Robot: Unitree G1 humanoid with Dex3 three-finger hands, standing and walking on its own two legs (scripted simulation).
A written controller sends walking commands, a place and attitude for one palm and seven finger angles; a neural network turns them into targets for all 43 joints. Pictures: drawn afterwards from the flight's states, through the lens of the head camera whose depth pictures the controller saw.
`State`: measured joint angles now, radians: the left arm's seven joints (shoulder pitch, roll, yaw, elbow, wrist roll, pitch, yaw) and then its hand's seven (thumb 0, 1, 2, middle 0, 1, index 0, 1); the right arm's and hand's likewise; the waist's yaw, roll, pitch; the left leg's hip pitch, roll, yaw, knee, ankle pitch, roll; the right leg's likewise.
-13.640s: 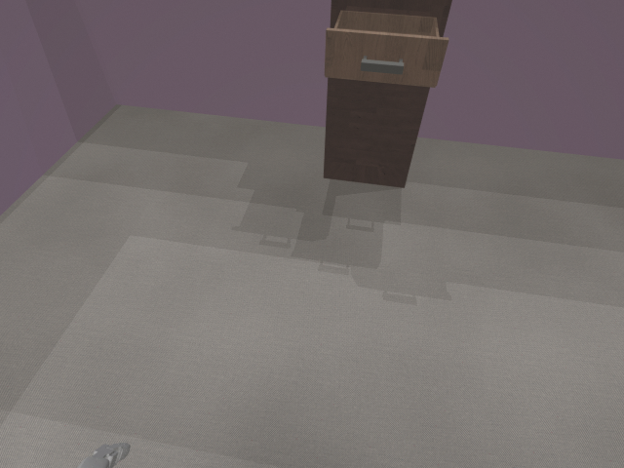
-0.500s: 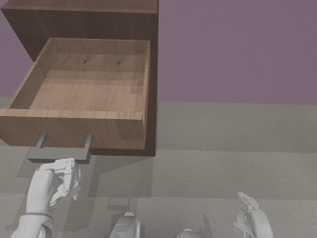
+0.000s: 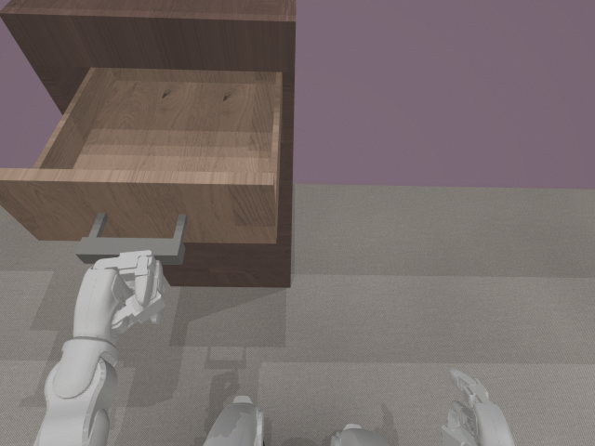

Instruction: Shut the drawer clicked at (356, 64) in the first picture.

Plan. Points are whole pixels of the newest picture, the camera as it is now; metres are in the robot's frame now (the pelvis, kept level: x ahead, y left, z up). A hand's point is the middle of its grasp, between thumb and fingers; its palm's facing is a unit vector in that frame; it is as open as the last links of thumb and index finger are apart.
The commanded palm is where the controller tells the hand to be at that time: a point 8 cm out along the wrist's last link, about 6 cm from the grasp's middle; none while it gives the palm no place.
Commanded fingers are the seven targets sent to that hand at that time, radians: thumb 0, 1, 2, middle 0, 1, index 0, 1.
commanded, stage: push the drawer shut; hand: left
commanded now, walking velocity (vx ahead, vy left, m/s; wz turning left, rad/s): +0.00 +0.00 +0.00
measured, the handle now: (137, 236) +0.37 +0.23 +0.06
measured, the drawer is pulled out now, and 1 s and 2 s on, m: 0.23 0.11 0.00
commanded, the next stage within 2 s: none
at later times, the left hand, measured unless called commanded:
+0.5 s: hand (168, 259) +0.34 +0.18 +0.05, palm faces +0.03 -1.00 -0.05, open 3.0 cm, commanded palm +0.34 +0.24 +0.06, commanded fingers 0.00 0.90 0.90 -1.40 -1.60 -1.40 -1.60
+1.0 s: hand (175, 215) +0.41 +0.19 +0.05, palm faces +0.03 -1.00 -0.04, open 3.1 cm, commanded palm +0.40 +0.24 +0.06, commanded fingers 0.00 0.90 0.90 -1.40 -1.60 -1.40 -1.60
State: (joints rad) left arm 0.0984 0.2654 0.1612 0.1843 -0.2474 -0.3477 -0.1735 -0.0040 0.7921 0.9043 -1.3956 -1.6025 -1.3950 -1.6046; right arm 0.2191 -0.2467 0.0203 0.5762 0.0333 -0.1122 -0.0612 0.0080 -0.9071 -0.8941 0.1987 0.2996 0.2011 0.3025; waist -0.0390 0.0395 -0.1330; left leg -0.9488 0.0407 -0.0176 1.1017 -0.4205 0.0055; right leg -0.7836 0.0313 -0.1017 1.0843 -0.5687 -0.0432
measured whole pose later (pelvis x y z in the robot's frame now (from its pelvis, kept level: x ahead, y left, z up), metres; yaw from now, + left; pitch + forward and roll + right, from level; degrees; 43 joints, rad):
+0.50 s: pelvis -0.01 +0.01 +0.00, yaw +0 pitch +15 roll -3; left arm -0.16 0.25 0.14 0.40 -0.18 -0.37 -0.09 0.00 0.79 0.91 -1.40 -1.60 -1.40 -1.60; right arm 0.23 -0.25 0.02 0.59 0.02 -0.06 -0.04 0.01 -0.91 -0.89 0.20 0.30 0.20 0.30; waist -0.05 0.03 -0.12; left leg -0.96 0.03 0.00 1.09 -0.41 0.03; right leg -0.79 0.02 -0.09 1.08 -0.55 -0.02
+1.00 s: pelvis +0.00 +0.00 +0.00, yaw -1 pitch +17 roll -2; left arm -0.46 0.34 0.27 0.75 -0.18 -0.39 -0.17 0.01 0.77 0.88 -1.40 -1.60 -1.39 -1.60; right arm 0.29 -0.26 0.02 0.64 0.02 0.00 -0.04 0.00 -0.91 -0.89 0.20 0.30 0.20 0.30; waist -0.09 0.02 -0.12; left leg -0.98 0.05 0.00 1.09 -0.41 0.01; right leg -0.83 0.04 -0.08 1.08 -0.55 -0.04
